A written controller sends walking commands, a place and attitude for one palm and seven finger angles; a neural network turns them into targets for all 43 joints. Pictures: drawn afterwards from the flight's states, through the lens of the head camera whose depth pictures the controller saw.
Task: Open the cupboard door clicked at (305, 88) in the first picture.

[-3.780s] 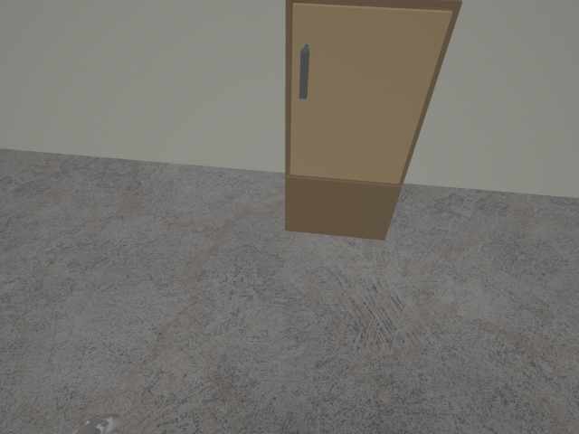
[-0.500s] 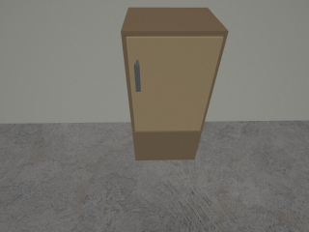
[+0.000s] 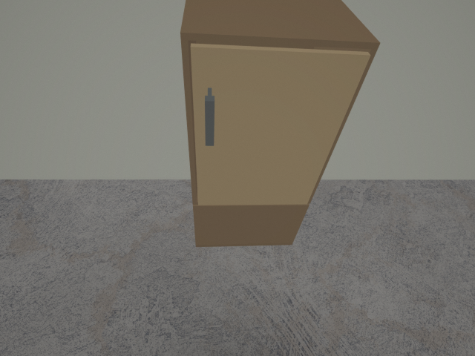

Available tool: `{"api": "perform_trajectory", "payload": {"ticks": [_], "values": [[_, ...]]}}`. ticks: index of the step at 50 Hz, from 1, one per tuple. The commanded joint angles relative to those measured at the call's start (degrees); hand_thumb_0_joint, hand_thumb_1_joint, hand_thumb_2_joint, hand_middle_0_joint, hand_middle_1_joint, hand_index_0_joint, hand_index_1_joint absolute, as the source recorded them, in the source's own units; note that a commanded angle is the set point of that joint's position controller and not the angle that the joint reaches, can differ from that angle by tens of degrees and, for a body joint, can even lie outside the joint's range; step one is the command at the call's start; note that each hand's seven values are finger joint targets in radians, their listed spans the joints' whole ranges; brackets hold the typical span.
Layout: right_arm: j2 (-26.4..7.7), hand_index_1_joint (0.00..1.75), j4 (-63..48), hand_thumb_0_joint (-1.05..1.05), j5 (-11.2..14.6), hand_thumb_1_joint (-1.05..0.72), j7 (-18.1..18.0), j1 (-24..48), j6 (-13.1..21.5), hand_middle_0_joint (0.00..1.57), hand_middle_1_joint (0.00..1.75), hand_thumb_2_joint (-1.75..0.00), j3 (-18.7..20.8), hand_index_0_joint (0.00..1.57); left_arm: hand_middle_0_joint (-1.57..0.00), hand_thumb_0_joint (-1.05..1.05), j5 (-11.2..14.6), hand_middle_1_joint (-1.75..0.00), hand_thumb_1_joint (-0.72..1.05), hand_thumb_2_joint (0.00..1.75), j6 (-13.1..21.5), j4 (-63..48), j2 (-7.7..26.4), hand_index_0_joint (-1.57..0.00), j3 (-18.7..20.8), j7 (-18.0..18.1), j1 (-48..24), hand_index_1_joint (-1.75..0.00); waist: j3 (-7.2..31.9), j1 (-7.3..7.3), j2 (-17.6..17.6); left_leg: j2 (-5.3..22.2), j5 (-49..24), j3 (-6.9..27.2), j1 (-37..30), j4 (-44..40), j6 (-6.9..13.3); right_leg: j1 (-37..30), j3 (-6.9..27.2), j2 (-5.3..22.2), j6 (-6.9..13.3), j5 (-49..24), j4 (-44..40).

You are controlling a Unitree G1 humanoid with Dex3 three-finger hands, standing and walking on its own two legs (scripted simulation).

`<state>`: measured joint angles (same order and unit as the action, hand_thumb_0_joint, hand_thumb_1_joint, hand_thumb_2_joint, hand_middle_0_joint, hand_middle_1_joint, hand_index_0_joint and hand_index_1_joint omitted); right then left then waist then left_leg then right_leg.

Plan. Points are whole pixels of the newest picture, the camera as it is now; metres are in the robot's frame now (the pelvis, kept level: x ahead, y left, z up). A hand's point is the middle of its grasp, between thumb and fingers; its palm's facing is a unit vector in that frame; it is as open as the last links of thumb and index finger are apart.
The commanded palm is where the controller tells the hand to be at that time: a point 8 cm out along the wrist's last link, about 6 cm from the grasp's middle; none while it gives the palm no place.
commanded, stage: take the last steps up to it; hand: left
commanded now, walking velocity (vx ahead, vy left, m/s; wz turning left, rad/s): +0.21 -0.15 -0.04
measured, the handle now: (209, 117) +0.66 +0.11 +0.02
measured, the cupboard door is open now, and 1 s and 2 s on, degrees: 0 0 0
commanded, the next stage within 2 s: come to a stop and stand still in 0.14 s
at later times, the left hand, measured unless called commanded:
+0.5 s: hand (184, 325) +0.21 +0.11 -0.17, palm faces +0.06 -0.97 -0.23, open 7.2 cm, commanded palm none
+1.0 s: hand out of the picture +0.15 +0.19 -0.17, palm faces +0.06 -0.97 -0.22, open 7.4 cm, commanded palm none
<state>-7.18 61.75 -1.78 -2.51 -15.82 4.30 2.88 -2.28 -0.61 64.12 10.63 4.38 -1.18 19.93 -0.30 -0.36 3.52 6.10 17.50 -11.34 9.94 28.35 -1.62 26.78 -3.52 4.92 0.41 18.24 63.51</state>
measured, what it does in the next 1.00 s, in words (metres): walks ahead: right foot, then left foot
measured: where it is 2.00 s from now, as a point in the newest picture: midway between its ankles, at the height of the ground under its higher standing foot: outside the picture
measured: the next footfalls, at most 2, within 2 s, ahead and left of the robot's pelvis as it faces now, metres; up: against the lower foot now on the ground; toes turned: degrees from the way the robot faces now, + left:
right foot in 0.22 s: +0.21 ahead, -0.17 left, +0.00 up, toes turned -9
left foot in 0.68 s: +0.19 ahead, +0.06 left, +0.00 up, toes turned +5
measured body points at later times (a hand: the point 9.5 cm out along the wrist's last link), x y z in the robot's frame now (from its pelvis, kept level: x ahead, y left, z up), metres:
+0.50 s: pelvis +0.14 -0.07 +0.00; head +0.19 -0.08 +0.45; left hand +0.21 +0.16 -0.15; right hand +0.20 -0.30 -0.17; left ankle +0.14 +0.04 -0.69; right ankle +0.17 -0.16 -0.74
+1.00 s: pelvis +0.12 -0.01 +0.00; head +0.14 +0.00 +0.45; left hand +0.15 +0.24 -0.16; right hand +0.21 -0.24 -0.14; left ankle +0.15 +0.06 -0.74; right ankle +0.07 -0.16 -0.70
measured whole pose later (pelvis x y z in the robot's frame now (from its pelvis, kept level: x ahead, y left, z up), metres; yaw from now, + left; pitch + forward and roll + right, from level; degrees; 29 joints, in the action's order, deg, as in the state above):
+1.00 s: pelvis +0.12 -0.01 +0.00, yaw +0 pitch -1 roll +0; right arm -8.2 58.1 -0.6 -2.1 -9.0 -0.5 1.4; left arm -1.1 -2.8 60.5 11.8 2.6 1.9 13.3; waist -2.6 0.9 1.4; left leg -1.4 11.2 -6.7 12.9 24.5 4.7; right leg 14.4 0.3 3.2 -2.2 26.5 43.6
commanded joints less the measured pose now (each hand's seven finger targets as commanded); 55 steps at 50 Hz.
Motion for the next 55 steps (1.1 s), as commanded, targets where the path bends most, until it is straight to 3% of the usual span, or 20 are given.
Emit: {"api": "perform_trajectory", "payload": {"ticks": [1, 6, 8, 9, 10, 11, 12, 14, 17, 19, 25, 30, 33, 34, 35, 36, 41, 49, 52, 55], "values": [[-8.14, 0.3, -0.03, 0.0, -0.16, -0.9, 0.29, -5.68, -0.04, 0.2, 0.3, -0.9, 1.43, 0.2, -0.2, 0.0, 0.58, -0.3, 0.9, 0.9, 0.31, -5.17, -1.52, -0.2, -0.29, -1.14, -0.99, -0.3, -7.79, -0.27, -12.21, 12.82, -11.96, 7.54, 3.23, -16.6, 7.24, 4.02, 0.03, 2.39, -1.04, -4.12, -9.88], [-10.89, 0.3, -0.05, 0.0, -0.47, -0.9, 0.88, -5.58, -1.2, 0.2, 0.3, -0.9, 2.63, 0.2, -0.2, 0.0, 0.77, -0.3, 0.9, 0.9, 0.81, -7.83, 0.81, -0.2, -0.06, -1.23, -6.72, -0.3, -8.87, -1.01, -12.63, 12.43, -11.72, 6.44, 1.97, -13.56, 6.63, -0.69, -4.24, 0.19, -0.95, -5.37, -24.15], [-12.18, 0.3, -0.24, 0.0, -0.36, -0.9, 0.92, -4.51, -1.64, 0.2, 0.3, -0.9, 3.1, 0.2, -0.2, 0.0, 0.71, -0.3, 0.9, 0.9, 1.31, -7.14, 2.28, -0.2, 0.37, -1.11, -3.87, -0.3, -6.03, 0.99, -10.81, 12.37, -13.7, 5.59, 2.44, -8.0, 5.31, -8.68, -5.55, -1.41, -0.03, -6.84, -29.05], [-11.99, 0.3, -0.17, 0.0, -0.16, -0.9, 1.11, -4.32, -1.82, 0.2, 0.3, -0.9, 3.0, 0.2, -0.2, 0.0, 0.66, -0.3, 0.9, 0.9, 1.83, -5.39, 4.01, -0.2, 0.77, -0.87, 1.4, -0.3, -2.5, 3.71, -6.66, 10.03, -16.73, 3.39, 3.83, 0.0, 3.93, -16.98, -6.45, -3.11, 0.61, -8.65, -32.88], [-10.47, 0.3, -0.17, 0.0, 0.26, -0.9, 1.55, -5.51, -1.79, 0.2, 0.3, -0.9, 2.58, 0.2, -0.2, 0.0, 0.41, -0.3, 0.9, 0.9, 2.67, -3.39, 8.07, -0.2, 1.7, -0.36, 8.09, -0.3, 2.61, 6.84, 2.69, 5.89, -12.75, -0.4, 9.19, 14.48, 2.15, -27.85, -1.18, 1.0, 2.21, -7.5, -36.69], [-4.74, 0.3, -1.85, 0.0, 0.96, -0.9, 1.95, -6.93, -1.88, 0.2, 0.3, -0.9, 1.05, 0.2, -0.2, 0.0, 0.34, -0.3, 0.9, 0.9, 3.16, -2.51, 15.11, -0.2, 3.22, 0.66, 11.63, -0.3, 7.25, 7.31, 19.75, -2.59, 15.7, -1.06, 21.8, 34.18, 0.24, -34.9, 21.6, 16.71, 8.02, -11.06, -44.0], [-6.19, 0.3, -3.34, 0.0, 1.23, -0.9, 1.5, -4.74, -2.52, 0.2, 0.3, -0.9, 0.97, 0.2, -0.2, 0.0, 1.5, -0.3, 0.9, 0.9, 2.97, -3.13, 15.21, -0.2, 2.62, 1.33, 11.2, -0.3, 9.63, 7.35, 13.79, -1.87, 19.16, 7.74, 21.67, 41.35, 1.41, -32.42, 24.04, 18.66, 10.03, -13.86, -47.01], [-5.29, 0.3, -2.21, 0.0, 1.28, -0.9, 1.41, -3.69, -2.81, 0.2, 0.3, -0.9, 0.83, 0.2, -0.2, 0.0, 1.31, -0.3, 0.9, 0.9, 3.15, -5.53, 10.18, -0.2, 1.24, 2.16, -0.23, -0.3, 3.63, 3.48, 9.34, 0.34, 11.73, 10.3, 20.18, 43.98, 0.99, -22.07, 16.44, 16.36, 9.91, -26.15, -45.93], [-3.08, 0.3, 0.31, 0.0, 1.3, -0.9, 0.97, -5.99, -4.3, 0.2, 0.3, -0.9, -0.38, 0.2, -0.2, 0.0, 1.01, -0.3, 0.9, 0.9, 3.14, -7.65, 5.54, -0.2, -0.74, 3.2, -8.39, -0.3, 1.03, -1.11, 0.36, 0.65, 7.2, 11.01, 11.7, 32.39, -0.27, -12.58, 4.2, 12.85, 8.25, -45.46, -43.06], [-2.63, 0.3, 0.09, 0.0, 1.69, -0.9, 0.87, -5.59, -5.68, 0.2, 0.3, -0.9, -0.29, 0.2, -0.2, 0.0, 0.76, -0.3, 0.9, 0.9, 2.4, -7.93, 6.4, -0.2, -0.7, 3.56, -8.15, -0.3, 1.89, -0.61, 2.21, -1.1, 7.72, 9.44, 10.09, 25.85, -0.81, -13.28, 2.25, 12.83, 9.06, -47.5, -41.81], [-5.88, 0.3, -4.34, 0.0, 0.94, -0.9, 1.1, 2.21, -7.34, 0.2, 0.3, -0.9, 1.09, 0.2, -0.2, 0.0, 0.75, -0.3, 0.9, 0.9, 0.77, -8.37, 8.54, -0.2, 0.77, 4.16, -5.81, -0.3, 2.34, 1.83, 2.02, -3.66, 8.03, 10.86, 15.66, 27.51, -1.68, -18.67, 7.39, 16.81, 12.38, -51.43, -40.97], [-6.07, 0.3, -6.82, 0.0, 1.2, -0.9, 1.54, 4.32, -6.89, 0.2, 0.3, -0.9, 1.27, 0.2, -0.2, 0.0, 0.3, -0.3, 0.9, 0.9, 0.19, -10.16, 9.43, -0.2, 1.35, 4.13, -8.6, -0.3, 3.93, 1.15, 4.52, -3.55, 6.72, 11.28, 10.99, 17.43, -0.99, -17.96, 6.74, 15.77, 11.18, -43.14, -39.24], [-7.1, 0.3, -5.99, 0.0, 0.88, -0.9, 1.62, 0.43, -5.62, 0.2, 0.3, -0.9, 1.1, 0.2, -0.2, 0.0, 0.99, -0.3, 0.9, 0.9, -0.33, -10.05, 8.72, -0.2, 1.08, 3.85, -8.7, -0.3, 6.77, -0.87, 1.24, -2.78, -12.49, 9.11, -2.03, -3.26, -0.39, -14.77, 2.89, 9.99, 5.02, -29.8, -31.32], [-10.92, 0.3, -6.74, 0.0, 0.44, -0.9, 1.48, 0.6, -4.92, 0.2, 0.3, -0.9, 1.68, 0.2, -0.2, 0.0, 1.41, -0.3, 0.9, 0.9, -0.65, -10.34, 6.14, -0.2, 0.51, 3.57, -6.39, -0.3, 8.28, -0.33, -9.83, 6.16, -28.84, 18.35, -7.59, -6.01, 2.95, -8.32, -1.25, 3.77, 0.84, -12.92, -25.42], [-14.63, 0.3, -8.18, 0.0, 0.33, -0.9, 1.29, 2.04, -4.97, 0.2, 0.3, -0.9, 2.15, 0.2, -0.2, 0.0, 1.76, -0.3, 0.9, 0.9, -0.9, -10.71, 3.86, -0.2, -0.29, 3.51, -5.42, -0.3, 7.29, -0.02, -20.28, 15.6, -46.99, 27.46, -6.05, -8.19, 9.45, -3.18, -1.88, -1.69, -1.91, 13.78, -16.44], [-14.3, 0.3, -8.83, 0.0, 0.34, -0.9, 1.11, 4.57, -5.3, 0.2, 0.3, -0.9, 1.83, 0.2, -0.2, 0.0, 1.36, -0.3, 0.9, 0.9, -1.26, -10.62, 4.77, -0.2, -0.42, 3.82, -6.03, -0.3, 5.69, 0.11, -16.57, 15.92, -42.96, 23.73, -0.43, -8.21, 12.94, -5.97, 2.57, -1.91, -1.42, 17.69, -8.73], [-10.06, 0.3, -8.91, 0.0, 0.67, -0.9, 0.03, 8.13, -4.33, 0.2, 0.3, -0.9, 0.29, 0.2, -0.2, 0.0, 1.03, -0.3, 0.9, 0.9, -1.46, -7.22, 4.42, -0.2, -0.13, 3.08, -4.03, -0.3, 2.64, 2.03, -7.26, 8.58, -37.79, 16.95, -3.15, -8.48, 11.56, -1.7, 5.52, -2.4, -2.32, 8.07, -2.46], [-10.12, 0.3, -4.18, 0.0, 0.91, -0.9, 0.33, 2.16, -4.1, 0.2, 0.3, -0.9, 0.65, 0.2, -0.2, 0.0, 1.39, -0.3, 0.9, 0.9, -1.3, -6.26, 3.05, -0.2, -1.89, 3.18, -5.03, -0.3, 2.95, -0.35, -10.51, 8.25, -24.26, 20.12, -6.21, -12.32, 10.74, -10.69, 2.76, -1.87, -2.23, 8.0, -26.98], [-9.29, 0.3, -3.24, 0.0, 1.37, -0.9, 0.64, 2.92, -3.92, 0.2, 0.3, -0.9, 0.42, 0.2, -0.2, 0.0, 1.31, -0.3, 0.9, 0.9, -0.63, -3.97, 3.23, -0.2, -2.1, 3.42, -0.77, -0.3, 2.29, 1.59, -7.67, 5.13, -14.97, 18.42, -1.61, -11.38, 7.33, -18.48, 2.09, -1.59, -1.43, -3.27, -41.31], [-6.4, 0.3, -2.28, 0.0, 1.78, -0.9, 1.23, 2.08, -3.96, 0.2, 0.3, -0.9, -0.56, 0.2, -0.2, 0.0, 1.36, -0.3, 0.9, 0.9, 0.41, -3.14, 5.53, -0.2, -2.56, 3.57, -1.8, -0.3, -2.06, -0.03, -1.9, -0.88, -4.53, 13.64, 1.39, -10.33, 2.08, -15.75, 9.02, 4.96, 2.07, -3.83, -46.49]]}}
